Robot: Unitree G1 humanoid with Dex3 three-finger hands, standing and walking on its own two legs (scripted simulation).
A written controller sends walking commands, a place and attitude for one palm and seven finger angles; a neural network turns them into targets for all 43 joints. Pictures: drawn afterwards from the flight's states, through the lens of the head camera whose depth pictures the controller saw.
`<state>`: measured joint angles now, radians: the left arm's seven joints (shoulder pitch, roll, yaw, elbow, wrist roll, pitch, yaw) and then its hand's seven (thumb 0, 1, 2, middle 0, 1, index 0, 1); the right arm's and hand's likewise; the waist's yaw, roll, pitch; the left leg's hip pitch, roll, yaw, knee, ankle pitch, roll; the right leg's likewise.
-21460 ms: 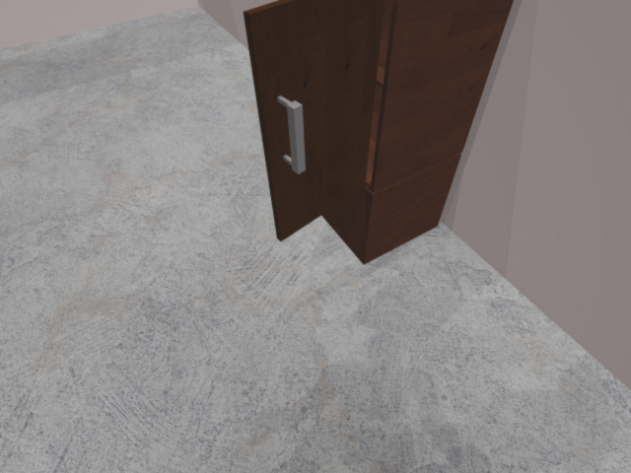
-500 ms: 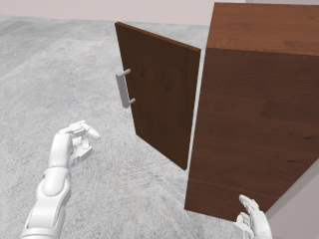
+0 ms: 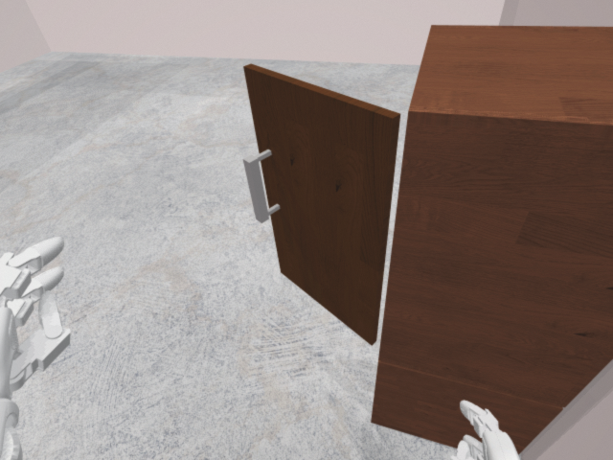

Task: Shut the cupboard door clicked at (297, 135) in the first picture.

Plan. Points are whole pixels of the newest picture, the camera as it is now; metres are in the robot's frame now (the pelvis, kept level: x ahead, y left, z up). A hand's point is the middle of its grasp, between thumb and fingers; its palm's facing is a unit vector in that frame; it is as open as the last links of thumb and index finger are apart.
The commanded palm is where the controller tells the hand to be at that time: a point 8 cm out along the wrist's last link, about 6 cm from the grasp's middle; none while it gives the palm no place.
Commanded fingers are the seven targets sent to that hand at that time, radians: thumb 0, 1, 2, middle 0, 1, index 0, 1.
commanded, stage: draw the hand back to the body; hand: left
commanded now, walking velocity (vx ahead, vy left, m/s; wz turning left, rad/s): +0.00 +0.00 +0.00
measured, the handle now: (264, 186) +0.66 +0.19 +0.00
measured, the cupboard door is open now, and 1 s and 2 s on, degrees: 62 62 62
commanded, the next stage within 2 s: step back with the hand held close in 0.32 s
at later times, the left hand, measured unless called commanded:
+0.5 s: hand (76, 336) +0.18 +0.26 +0.16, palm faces +0.46 -0.78 -0.42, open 7.4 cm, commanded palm +0.13 +0.29 +0.17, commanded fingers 0.00 0.90 0.90 -0.20 -0.30 -0.20 -0.30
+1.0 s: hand (19, 372) +0.14 +0.30 +0.15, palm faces +0.41 -0.77 -0.49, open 7.4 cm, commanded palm +0.08 +0.33 +0.17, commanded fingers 0.00 0.90 0.90 -0.20 -0.30 -0.20 -0.30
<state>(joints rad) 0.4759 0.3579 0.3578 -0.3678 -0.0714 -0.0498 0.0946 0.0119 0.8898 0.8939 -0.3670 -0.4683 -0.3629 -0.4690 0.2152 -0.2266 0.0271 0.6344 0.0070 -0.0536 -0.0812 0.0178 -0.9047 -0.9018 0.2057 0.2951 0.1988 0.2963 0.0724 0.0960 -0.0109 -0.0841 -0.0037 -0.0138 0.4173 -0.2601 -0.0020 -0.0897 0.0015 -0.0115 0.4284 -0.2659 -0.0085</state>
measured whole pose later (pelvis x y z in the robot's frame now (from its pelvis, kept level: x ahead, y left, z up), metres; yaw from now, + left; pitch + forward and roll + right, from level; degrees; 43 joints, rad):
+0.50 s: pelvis -0.01 -0.01 +0.00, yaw +0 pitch -4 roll +0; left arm 0.46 0.34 0.36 -0.34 -0.07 -0.10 0.10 0.01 0.89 0.89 -0.22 -0.30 -0.21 -0.30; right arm 0.19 -0.23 0.02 0.63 0.01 -0.09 -0.09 0.02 -0.91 -0.90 0.20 0.30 0.20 0.30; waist 0.05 0.09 -0.01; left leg -0.12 0.02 -0.02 0.44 -0.26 -0.01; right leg -0.11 0.02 -0.02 0.42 -0.25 -0.02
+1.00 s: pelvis -0.06 +0.03 -0.01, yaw -1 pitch +0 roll -1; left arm 0.54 0.42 0.42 -0.45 -0.05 -0.17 0.14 0.01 0.89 0.89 -0.22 -0.30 -0.21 -0.30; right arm 0.19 -0.22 0.00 0.53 0.02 0.02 -0.10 0.02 -0.90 -0.90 0.21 0.30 0.20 0.30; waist -0.01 0.02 -0.01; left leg -0.34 -0.03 0.02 0.56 -0.23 0.05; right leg -0.33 -0.02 0.01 0.53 -0.20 0.04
